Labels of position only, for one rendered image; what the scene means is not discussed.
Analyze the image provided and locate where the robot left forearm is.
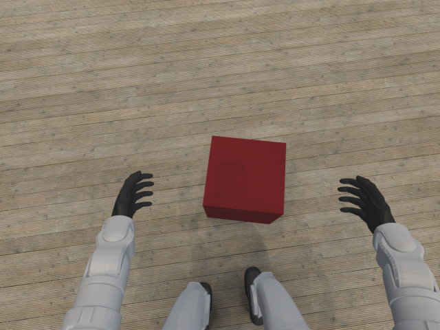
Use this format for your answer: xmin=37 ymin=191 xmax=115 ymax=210
xmin=60 ymin=215 xmax=135 ymax=330

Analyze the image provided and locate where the robot right foot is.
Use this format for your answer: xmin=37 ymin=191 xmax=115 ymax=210
xmin=244 ymin=267 xmax=263 ymax=326

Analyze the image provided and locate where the carton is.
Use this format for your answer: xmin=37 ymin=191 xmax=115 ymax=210
xmin=203 ymin=135 xmax=286 ymax=224

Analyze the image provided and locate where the robot right thigh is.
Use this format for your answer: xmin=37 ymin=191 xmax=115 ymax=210
xmin=250 ymin=278 xmax=311 ymax=330

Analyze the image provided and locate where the robot right forearm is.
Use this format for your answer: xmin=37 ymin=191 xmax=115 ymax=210
xmin=373 ymin=223 xmax=440 ymax=330

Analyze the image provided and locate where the robot left hand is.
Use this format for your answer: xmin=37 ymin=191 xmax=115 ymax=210
xmin=111 ymin=170 xmax=154 ymax=218

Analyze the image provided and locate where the robot right hand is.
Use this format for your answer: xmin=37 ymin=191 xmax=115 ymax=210
xmin=338 ymin=175 xmax=396 ymax=233

